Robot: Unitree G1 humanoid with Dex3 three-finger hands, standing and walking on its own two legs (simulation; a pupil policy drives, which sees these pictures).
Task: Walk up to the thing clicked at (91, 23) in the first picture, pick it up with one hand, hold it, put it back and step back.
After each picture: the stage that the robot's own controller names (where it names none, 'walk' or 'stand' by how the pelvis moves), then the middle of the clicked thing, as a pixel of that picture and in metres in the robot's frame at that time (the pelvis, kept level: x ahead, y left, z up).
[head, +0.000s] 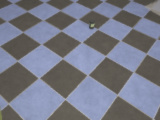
stand; (91, 24) +1.72 -0.15 -0.72
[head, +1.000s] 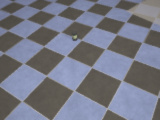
walk; (74, 36) +1.59 +0.18 -0.70
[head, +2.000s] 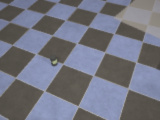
walk; (53, 60) +1.04 +0.33 -0.71
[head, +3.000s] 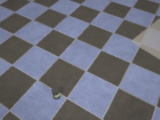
walk; (56, 93) +0.66 +0.24 -0.71
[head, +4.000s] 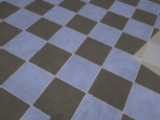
stand; out of the picture +0.42 +0.14 -0.70
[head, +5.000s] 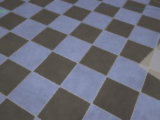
stand; out of the picture +0.37 +0.15 -0.72
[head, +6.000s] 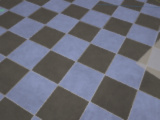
stand; out of the picture +0.37 +0.16 -0.73
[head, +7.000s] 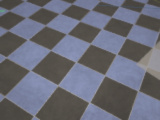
stand; out of the picture +0.37 +0.16 -0.73
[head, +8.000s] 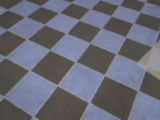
stand; out of the picture +0.36 +0.16 -0.73
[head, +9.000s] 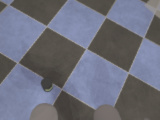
go down; (47, 84) +0.41 +0.15 -0.50
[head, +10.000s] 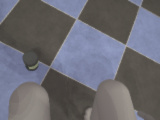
go down; (31, 61) +0.46 +0.18 -0.32
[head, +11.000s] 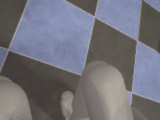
close in; out of the picture +0.44 +0.22 -0.24
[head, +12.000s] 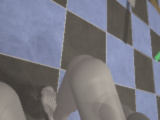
close; out of the picture +0.44 +0.24 -0.23
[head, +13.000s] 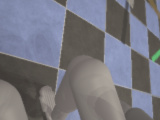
lift; out of the picture +0.41 +0.22 -0.24
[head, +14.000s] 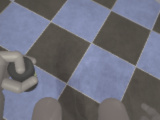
lift; (24, 75) +0.34 +0.18 -0.02
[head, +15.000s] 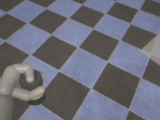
hold; (33, 88) +0.32 +0.16 +0.01
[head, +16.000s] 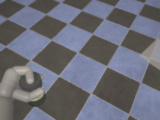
hold; (33, 90) +0.32 +0.17 +0.00
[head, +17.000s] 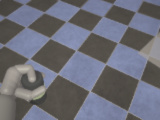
hold; (35, 88) +0.32 +0.16 +0.00
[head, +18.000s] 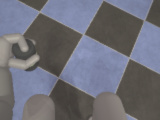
crouch; (26, 56) +0.42 +0.17 -0.08
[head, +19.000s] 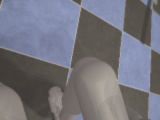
lower; out of the picture +0.44 +0.26 -0.23
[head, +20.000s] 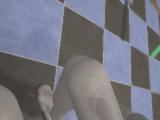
lower; out of the picture +0.44 +0.27 -0.24
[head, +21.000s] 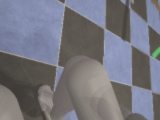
lower; out of the picture +0.45 +0.27 -0.24
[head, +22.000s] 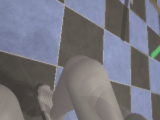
lower; out of the picture +0.45 +0.27 -0.24
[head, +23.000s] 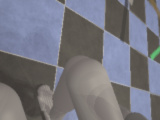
loosen; out of the picture +0.45 +0.24 -0.25
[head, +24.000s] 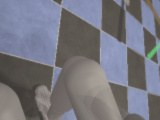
withdraw; out of the picture +0.44 +0.24 -0.25
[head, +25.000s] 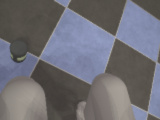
stand; (18, 52) +0.45 +0.20 -0.29
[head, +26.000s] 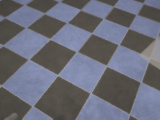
stand; out of the picture +0.39 +0.13 -0.65
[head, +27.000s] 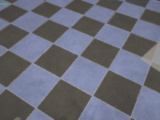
stand; out of the picture +0.41 +0.14 -0.67
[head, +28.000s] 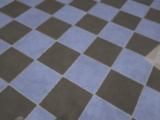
stand; out of the picture +0.40 +0.14 -0.67
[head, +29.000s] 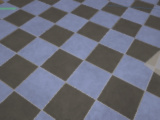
walk; out of the picture +0.41 +0.13 -0.72
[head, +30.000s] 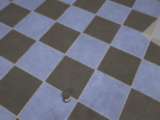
walk; (66, 96) +0.53 +0.12 -0.70
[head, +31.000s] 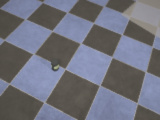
walk; (54, 65) +0.79 +0.18 -0.70
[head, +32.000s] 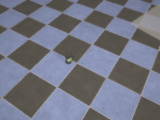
stand; (68, 58) +1.07 +0.16 -0.70
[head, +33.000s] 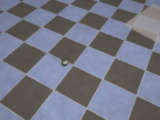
stand; (64, 60) +1.07 +0.17 -0.72
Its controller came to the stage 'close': yes
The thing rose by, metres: 0.72
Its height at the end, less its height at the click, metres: +0.00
